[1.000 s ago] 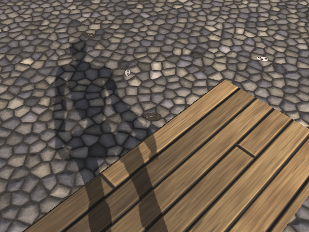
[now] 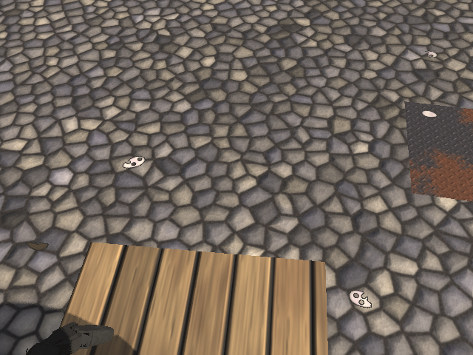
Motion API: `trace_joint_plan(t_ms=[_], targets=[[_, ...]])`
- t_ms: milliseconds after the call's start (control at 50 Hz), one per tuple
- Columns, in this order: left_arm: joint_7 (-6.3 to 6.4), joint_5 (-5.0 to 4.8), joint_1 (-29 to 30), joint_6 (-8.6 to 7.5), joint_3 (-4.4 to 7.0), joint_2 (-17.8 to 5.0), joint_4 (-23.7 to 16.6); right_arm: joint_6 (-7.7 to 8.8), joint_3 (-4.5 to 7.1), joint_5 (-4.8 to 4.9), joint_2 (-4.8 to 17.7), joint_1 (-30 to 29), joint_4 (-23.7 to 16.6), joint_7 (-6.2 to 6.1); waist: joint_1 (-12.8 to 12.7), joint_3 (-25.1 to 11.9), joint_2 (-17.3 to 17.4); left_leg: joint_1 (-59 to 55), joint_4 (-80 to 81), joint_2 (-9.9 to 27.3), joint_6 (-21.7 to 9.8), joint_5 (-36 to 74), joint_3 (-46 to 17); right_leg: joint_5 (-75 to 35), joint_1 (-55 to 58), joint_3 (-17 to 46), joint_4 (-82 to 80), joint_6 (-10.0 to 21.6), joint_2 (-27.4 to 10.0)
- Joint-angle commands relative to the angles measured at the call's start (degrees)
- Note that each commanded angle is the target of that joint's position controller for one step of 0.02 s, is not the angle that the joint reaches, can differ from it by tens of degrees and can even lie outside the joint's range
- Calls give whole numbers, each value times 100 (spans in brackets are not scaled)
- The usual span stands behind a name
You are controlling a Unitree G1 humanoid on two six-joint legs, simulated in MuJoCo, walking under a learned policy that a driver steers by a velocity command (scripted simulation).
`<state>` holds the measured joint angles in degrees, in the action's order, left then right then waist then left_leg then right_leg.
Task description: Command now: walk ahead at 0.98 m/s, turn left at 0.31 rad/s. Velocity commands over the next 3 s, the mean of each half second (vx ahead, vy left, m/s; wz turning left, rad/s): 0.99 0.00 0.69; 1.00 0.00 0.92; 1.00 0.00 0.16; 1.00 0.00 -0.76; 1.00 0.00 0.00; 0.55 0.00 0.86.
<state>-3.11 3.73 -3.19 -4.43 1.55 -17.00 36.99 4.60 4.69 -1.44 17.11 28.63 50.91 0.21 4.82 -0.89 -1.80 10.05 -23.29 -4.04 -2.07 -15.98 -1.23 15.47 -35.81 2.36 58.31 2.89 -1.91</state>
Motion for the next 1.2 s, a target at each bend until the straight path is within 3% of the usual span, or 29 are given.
trace_joint_plan(t_ms=[20, 60, 120, 140, 160, 180, 200, 240, 340, 440, 480, 520, 560, 580, 600, 620, 660, 700, 780, 900, 940, 980, 1000, 1020, 1040, 1060, 1080, 1140, 1200], targets=[[-126, -114, 123, -64, -176, -19, -555, 161, 100, 31, 699, -1025, -712, 39, -685, 535, 603, 1749, 1762, 1098, -994, 42, -1520, -564, 1335, -102, -1571, -248, -88], [-106, -198, 82, -71, -118, -215, -488, 180, 168, 97, 964, -842, -723, 121, -682, 469, 530, 1904, 1799, 1244, -941, 587, -1547, -1038, 2279, -297, -1856, -273, 110], [120, -100, -733, -114, 86, -587, -149, 156, 175, 149, 1049, -439, -580, 179, -1022, -134, 21, 1183, -151, 882, -671, 2398, -1166, -711, 3560, -398, -2651, -176, 409], [237, 8, -1553, -157, 194, -801, 1, 176, 163, 188, 1002, -468, -580, 187, -1470, -693, -56, 1757, -1710, 559, -545, 2320, -924, -386, 4730, -98, -2573, -54, 5], [368, 132, -2685, -164, 329, -1323, 54, 204, 5, 159, 365, -592, -774, 157, -1836, -1516, -882, 2590, -3823, 237, -442, -177, -606, 1885, 5746, 1759, -3018, 114, -1654], [394, 116, -2486, -104, 383, -1556, 0, 159, -67, 416, 104, -236, -1063, 111, -1379, -1772, -1715, 3561, -5141, 62, -462, -1013, -380, 3497, 5574, 4485, -4438, 432, -2592], [393, 29, -1847, -72, 320, -1085, -43, 40, -55, 272, 302, -487, -978, 75, -1090, -879, -1020, 4007, -5628, 469, -484, -424, -357, 3504, 4879, 4215, -4508, 558, -2398], [317, -64, -1456, -123, 188, -448, 34, -92, -56, 105, 252, -981, -929, 187, -872, -41, -211, 3893, -5298, 832, -391, 35, -291, 1485, 3840, 2336, -4431, 464, -1850], [263, -266, -1678, -339, 112, -87, 568, -404, -124, -37, -35, -1773, -1289, 391, -485, 466, -312, 4067, -4898, 1072, -273, 569, -128, -1487, 3379, 124, -4796, 187, -1375], [343, -243, -1545, -387, 166, -398, 830, -380, -289, -16, 5, -2830, -1756, 579, -340, 845, -79, 2934, -2647, 841, -554, 1796, 728, -2949, 2960, -1531, -5269, -38, -941], [398, -236, -1869, -344, 214, -699, 917, -370, -290, -10, 127, -2891, -1731, 587, -323, 646, -64, 2112, -2144, 322, -761, 1737, 1286, -5564, 3349, -1776, -4726, -139, -926], [493, -179, -1805, -181, 327, -1142, 864, -358, -189, 16, 457, -1930, -1490, 513, 296, -24, -363, 1046, -2031, -62, -952, 1252, 1324, -7471, 3769, -1745, -3204, -177, -1143], [501, -107, -1374, -5, 391, -1313, 667, -339, 93, 7, 977, 353, -772, 323, 1274, -1091, -214, -1672, -1649, -243, -1263, 710, 724, -6679, 2702, -1533, 11, -74, -1143], [389, -77, -1293, -25, 311, -826, 662, -441, 290, 179, 1323, 53, -735, 168, 926, -784, 956, -2514, -1363, 217, -1380, 232, -220, -762, 1037, -1449, 2336, -242, 24], [319, -176, -1974, -131, 126, -406, -30, -518, 361, -50, 2074, -625, -1084, 144, -106, -1450, 1931, -3751, -533, 1652, -2480, 331, -3543, 1386, -1144, -637, 4101, -485, 495], [328, -157, -1412, -284, 112, -737, -183, -549, 399, -4, 1908, -385, -1250, 78, 374, -1848, 856, -3767, 498, 1907, -2654, -725, -4510, 849, -1600, 263, 3979, -410, 280], [350, -112, -1009, -339, 48, -725, -201, -405, 259, 53, 1307, -624, -998, -15, -188, -192, -240, -1695, 986, 1626, -2114, -379, -3842, 416, -1276, 306, 2531, -391, -287], [342, 90, -1187, -91, -8, -627, -105, -229, 146, 73, 1090, -996, -1040, -54, -661, 252, -403, -217, 1014, 1093, -1932, 451, -2913, 614, -454, 285, 1824, -529, -504], [252, 20, -168, 136, -117, -326, -567, -24, 91, 133, 959, -932, -996, 18, -589, 719, -147, 1225, 1368, 451, -1761, 1083, -2132, -178, 130, -113, -65, -750, -571], [197, -213, 739, 56, -175, -314, -873, -18, 203, 195, 1127, -514, -843, 59, -38, 382, 411, 272, 859, 425, -1160, 2964, -2219, -2070, 1080, -147, -2314, -508, 6], [249, -191, 315, 25, -88, -525, -731, -12, 211, 169, 1197, -541, -795, -4, -219, 106, 426, -311, 303, 527, -948, 4024, -2212, -1784, 1728, -167, -2799, -374, 195], [389, -208, -1369, -16, 144, -948, -276, 9, 225, 69, 1435, -754, -750, 23, -1156, -815, 345, -456, -1684, 484, -726, 5044, -1955, -906, 3362, -327, -2795, -167, 313], [511, -130, -2551, -42, 281, -1214, -26, 81, 116, 16, 1042, -918, -798, 28, -1689, -1346, 170, 412, -3339, 287, -657, 4072, -1662, 201, 4698, 256, -2566, -2, -323], [513, 107, -2760, -80, 398, -1687, 63, 113, -129, 214, 36, -201, -985, 37, -1105, -1997, -1634, 2279, -5312, -531, -431, -717, -1055, 2097, 6120, 3363, -3312, 646, -2073], [396, -22, -2312, -35, 438, -1499, 68, 91, -211, 154, 320, -178, -984, 18, -958, -1910, -1743, 3076, -5816, -331, -500, -827, -849, 3163, 5751, 5236, -4316, 887, -2209], [340, -87, -1691, -19, 356, -950, -2, 22, -161, 41, 623, -797, -954, 19, -895, -889, -733, 3267, -5710, 75, -501, -190, -751, 3178, 4847, 4303, -4412, 839, -1929], [300, -117, -1518, -18, 307, -679, 89, -6, -169, -41, 675, -1215, -1020, 85, -858, -418, -28, 3147, -5405, 250, -459, 117, -670, 2273, 4137, 3416, -4363, 788, -1679], [268, -124, -1866, -126, 180, -342, 606, -118, -277, -127, 350, -1610, -1254, 256, -597, 142, -196, 2973, -4760, 468, -384, -35, -795, 935, 3122, 2046, -4580, 609, -1145], [230, -249, -2073, -259, 189, -461, 855, -172, -370, -151, 263, -2102, -1522, 311, -489, 500, -241, 3459, -4165, 510, -278, 250, -788, 270, 2904, 1428, -5039, 686, -1139]])
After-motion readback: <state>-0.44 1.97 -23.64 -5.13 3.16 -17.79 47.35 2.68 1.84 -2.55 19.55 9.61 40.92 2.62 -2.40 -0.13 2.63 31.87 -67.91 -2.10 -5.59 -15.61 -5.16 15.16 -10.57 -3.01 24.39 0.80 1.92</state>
